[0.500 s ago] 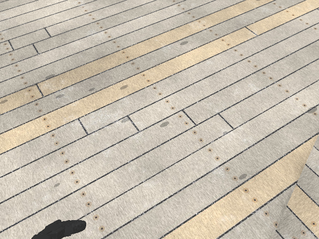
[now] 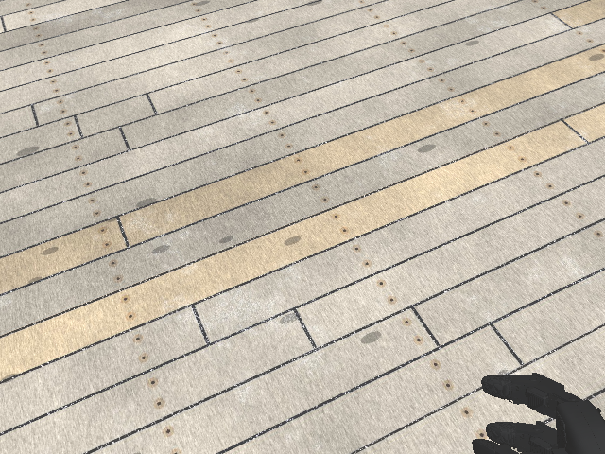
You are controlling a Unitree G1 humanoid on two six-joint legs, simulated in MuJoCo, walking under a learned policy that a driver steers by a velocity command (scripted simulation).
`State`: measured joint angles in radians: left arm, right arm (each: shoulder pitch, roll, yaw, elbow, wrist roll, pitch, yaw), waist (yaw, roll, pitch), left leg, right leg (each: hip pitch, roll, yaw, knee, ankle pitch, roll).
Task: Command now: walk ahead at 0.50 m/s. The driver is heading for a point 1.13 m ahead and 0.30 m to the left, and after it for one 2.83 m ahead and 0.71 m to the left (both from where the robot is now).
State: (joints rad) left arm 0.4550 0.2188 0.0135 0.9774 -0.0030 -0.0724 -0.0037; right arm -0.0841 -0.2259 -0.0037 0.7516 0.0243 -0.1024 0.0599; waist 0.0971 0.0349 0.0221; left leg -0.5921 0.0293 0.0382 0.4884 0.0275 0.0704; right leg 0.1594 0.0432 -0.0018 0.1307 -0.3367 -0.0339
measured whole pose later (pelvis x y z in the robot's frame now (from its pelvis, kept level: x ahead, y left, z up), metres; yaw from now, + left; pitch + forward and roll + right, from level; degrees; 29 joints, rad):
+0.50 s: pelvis +0.27 +0.02 +0.01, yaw +1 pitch +2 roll +2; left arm 0.05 0.23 0.02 0.75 0.01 -0.07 -0.01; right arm 0.30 -0.26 -0.03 0.95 0.01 -0.07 0.00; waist -0.08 -0.05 0.02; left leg -0.05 -0.09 0.04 0.32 -0.30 0.06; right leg -0.55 -0.04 0.02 0.53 0.05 -0.03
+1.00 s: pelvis +0.38 +0.04 +0.01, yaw +2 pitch +2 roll -2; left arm 0.18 0.27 0.08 0.83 -0.02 -0.04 0.01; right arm 0.37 -0.25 -0.05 1.01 -0.01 -0.07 -0.02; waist -0.05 -0.03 -0.08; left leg -0.20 0.02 0.03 0.42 -0.27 0.03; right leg -0.55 0.01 0.01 0.86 -0.25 -0.04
